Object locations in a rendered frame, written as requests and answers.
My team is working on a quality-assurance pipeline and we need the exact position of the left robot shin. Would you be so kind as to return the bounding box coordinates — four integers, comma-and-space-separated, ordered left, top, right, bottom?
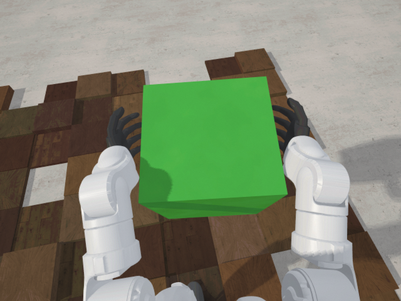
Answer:
171, 282, 197, 301

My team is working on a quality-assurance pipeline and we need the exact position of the robot right hand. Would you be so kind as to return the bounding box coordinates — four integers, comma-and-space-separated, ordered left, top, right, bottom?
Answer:
272, 98, 310, 154

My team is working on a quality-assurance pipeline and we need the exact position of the left robot forearm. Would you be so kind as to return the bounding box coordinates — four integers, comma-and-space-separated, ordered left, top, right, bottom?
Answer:
79, 145, 142, 301

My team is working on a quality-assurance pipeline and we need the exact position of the robot left upper arm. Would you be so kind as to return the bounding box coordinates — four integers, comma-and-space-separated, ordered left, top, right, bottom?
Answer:
87, 276, 155, 301

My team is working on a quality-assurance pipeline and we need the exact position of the right robot forearm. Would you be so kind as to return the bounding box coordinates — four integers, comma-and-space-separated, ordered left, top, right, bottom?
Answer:
283, 135, 360, 301

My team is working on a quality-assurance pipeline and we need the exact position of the carton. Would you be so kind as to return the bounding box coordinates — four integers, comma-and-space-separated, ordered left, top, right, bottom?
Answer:
138, 77, 288, 219

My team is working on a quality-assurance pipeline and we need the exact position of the robot left hand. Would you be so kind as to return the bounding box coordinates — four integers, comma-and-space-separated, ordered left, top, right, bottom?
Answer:
106, 107, 142, 158

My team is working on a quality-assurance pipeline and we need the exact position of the left robot thigh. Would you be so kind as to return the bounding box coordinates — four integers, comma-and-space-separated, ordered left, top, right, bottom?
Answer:
155, 286, 195, 301

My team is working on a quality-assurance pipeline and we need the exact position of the robot right upper arm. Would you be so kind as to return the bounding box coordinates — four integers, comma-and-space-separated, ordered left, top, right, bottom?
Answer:
281, 268, 359, 301

